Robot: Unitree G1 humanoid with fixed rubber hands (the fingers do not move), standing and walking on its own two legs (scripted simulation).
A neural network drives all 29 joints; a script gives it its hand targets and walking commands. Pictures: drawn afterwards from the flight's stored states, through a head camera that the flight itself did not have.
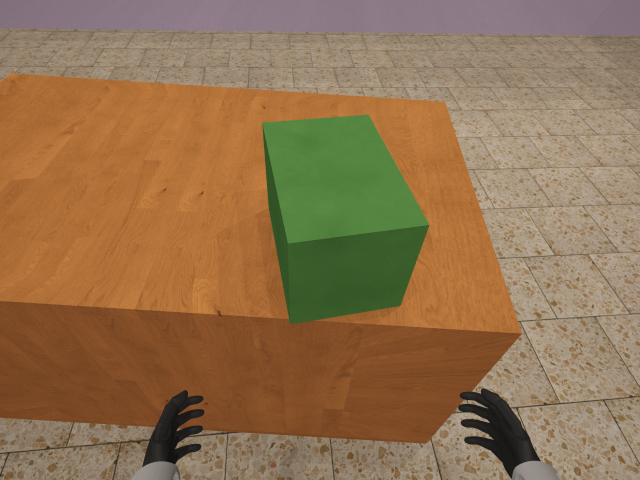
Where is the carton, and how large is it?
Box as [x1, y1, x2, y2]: [262, 115, 428, 324]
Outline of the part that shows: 368,115 262,123 268,205 290,324 400,305 426,233 428,223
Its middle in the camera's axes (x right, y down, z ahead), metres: +0.02 -0.04 +0.69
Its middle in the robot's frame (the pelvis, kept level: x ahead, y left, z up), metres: +0.55 +0.00 -0.01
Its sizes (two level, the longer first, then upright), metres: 0.288 0.196 0.205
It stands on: a pedestal, 0.67 m high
